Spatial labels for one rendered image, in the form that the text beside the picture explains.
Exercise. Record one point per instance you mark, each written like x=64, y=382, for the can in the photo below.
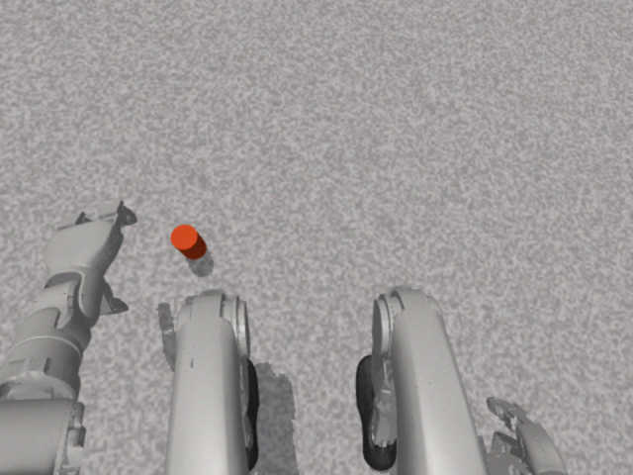
x=186, y=239

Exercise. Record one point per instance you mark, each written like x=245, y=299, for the left robot arm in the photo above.
x=41, y=430

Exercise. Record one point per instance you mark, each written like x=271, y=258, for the right robot hand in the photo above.
x=532, y=453

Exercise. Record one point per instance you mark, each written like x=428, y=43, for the right robot foot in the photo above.
x=379, y=458

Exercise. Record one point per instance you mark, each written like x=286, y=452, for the left robot hand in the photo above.
x=91, y=244

